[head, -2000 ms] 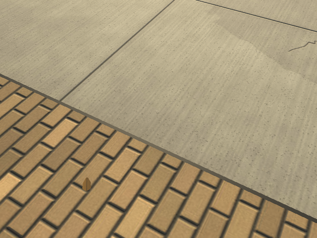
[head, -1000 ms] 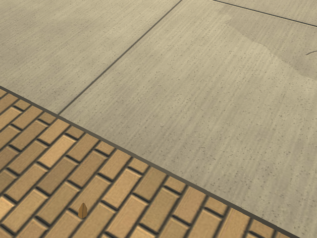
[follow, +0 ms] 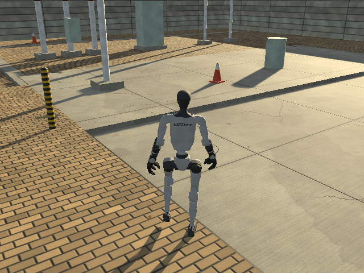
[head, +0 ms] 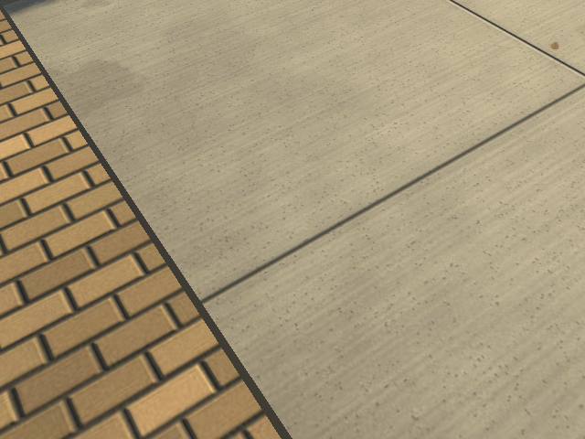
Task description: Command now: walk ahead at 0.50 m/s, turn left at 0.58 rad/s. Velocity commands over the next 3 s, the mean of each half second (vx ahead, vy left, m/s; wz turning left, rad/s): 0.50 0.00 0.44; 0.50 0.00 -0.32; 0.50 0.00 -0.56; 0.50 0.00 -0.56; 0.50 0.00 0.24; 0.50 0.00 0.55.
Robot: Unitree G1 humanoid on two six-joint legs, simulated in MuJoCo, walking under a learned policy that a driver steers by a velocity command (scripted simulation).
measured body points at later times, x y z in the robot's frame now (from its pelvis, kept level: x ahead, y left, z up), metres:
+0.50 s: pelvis +0.25 +0.09 +0.00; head +0.27 +0.11 +0.44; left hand +0.27 +0.36 -0.14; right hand +0.38 -0.15 -0.12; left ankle +0.24 +0.13 -0.75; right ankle +0.30 -0.06 -0.68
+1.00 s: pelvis +0.54 +0.11 -0.12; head +0.58 +0.12 +0.33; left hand +0.69 +0.36 -0.24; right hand +0.48 -0.14 -0.26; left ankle +0.32 +0.18 -0.62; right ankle +0.60 +0.06 -0.85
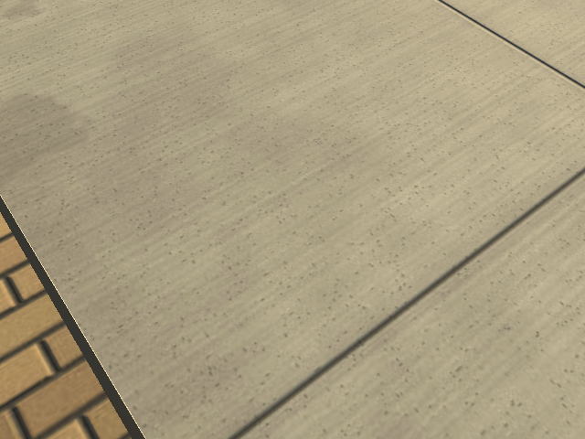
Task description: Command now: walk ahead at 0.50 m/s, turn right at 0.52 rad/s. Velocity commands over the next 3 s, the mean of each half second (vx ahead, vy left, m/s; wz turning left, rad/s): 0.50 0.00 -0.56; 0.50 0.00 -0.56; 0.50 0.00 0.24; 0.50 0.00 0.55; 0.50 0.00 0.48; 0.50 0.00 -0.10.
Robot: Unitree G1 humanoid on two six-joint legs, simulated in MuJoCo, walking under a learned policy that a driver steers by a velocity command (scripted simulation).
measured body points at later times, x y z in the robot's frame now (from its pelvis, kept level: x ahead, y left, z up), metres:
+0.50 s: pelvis +0.30 +0.08 -0.01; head +0.33 +0.09 +0.44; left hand +0.39 +0.35 -0.14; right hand +0.43 -0.21 -0.08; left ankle +0.41 +0.17 -0.73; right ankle +0.10 -0.03 -0.65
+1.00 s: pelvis +0.51 -0.04 -0.01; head +0.54 -0.07 +0.44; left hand +0.83 +0.02 -0.09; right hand +0.35 -0.25 -0.15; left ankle +0.44 +0.16 -0.67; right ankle +0.54 -0.13 -0.73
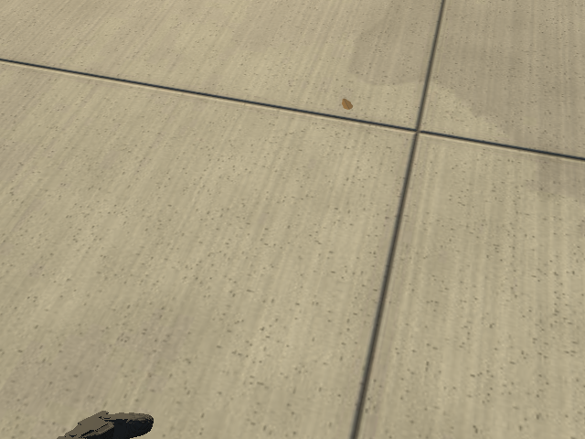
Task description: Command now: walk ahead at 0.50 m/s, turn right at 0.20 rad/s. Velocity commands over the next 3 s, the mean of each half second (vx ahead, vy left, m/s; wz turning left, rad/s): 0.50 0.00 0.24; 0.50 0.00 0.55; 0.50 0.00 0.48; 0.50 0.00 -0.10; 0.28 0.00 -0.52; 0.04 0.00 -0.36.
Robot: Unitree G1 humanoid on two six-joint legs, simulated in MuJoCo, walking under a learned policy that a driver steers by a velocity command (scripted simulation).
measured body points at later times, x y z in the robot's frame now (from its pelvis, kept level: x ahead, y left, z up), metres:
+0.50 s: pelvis +0.27 +0.03 +0.00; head +0.30 +0.04 +0.45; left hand +0.20 +0.28 -0.14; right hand +0.47 -0.17 -0.11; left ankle +0.37 +0.11 -0.72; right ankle +0.08 -0.06 -0.71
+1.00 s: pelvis +0.54 +0.09 +0.01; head +0.57 +0.10 +0.46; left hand +0.63 +0.39 -0.07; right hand +0.65 -0.18 -0.11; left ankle +0.37 +0.11 -0.72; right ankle +0.72 +0.04 -0.71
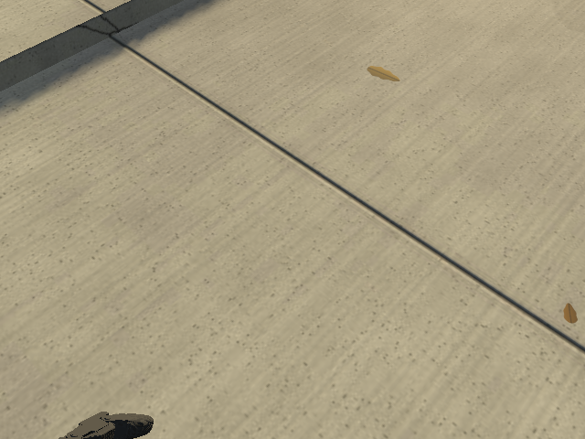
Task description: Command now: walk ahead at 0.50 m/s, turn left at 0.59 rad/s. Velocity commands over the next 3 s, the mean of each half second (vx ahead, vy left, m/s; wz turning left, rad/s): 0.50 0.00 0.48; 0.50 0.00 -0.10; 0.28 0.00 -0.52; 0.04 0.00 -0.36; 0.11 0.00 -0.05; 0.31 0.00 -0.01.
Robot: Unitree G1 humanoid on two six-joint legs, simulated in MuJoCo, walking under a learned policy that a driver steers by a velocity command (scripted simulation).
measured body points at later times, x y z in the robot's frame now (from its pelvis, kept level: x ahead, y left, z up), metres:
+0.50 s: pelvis +0.25 +0.02 +0.00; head +0.28 +0.03 +0.45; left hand +0.14 +0.26 -0.13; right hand +0.52 -0.14 -0.08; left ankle +0.35 +0.14 -0.71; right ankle +0.14 -0.12 -0.73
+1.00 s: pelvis +0.50 +0.09 +0.00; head +0.53 +0.10 +0.45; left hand +0.62 +0.35 -0.11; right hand +0.52 -0.17 -0.13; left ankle +0.35 +0.14 -0.73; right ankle +0.67 +0.01 -0.70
